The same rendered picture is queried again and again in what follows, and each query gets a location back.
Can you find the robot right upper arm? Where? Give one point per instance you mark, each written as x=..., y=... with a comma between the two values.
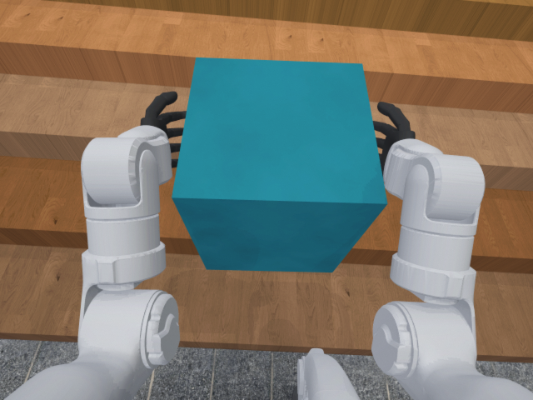
x=430, y=350

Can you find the right robot thigh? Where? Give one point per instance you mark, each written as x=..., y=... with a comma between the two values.
x=321, y=377

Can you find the left robot forearm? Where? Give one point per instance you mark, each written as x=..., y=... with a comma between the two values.
x=120, y=184

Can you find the robot left hand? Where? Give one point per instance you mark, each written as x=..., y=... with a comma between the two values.
x=152, y=118

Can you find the right robot forearm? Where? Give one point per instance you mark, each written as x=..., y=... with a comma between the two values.
x=442, y=197

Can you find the carton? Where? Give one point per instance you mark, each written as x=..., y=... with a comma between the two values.
x=278, y=168

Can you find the robot left upper arm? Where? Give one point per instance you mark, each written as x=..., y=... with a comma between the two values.
x=124, y=336

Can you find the robot right hand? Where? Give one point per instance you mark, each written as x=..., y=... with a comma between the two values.
x=393, y=135

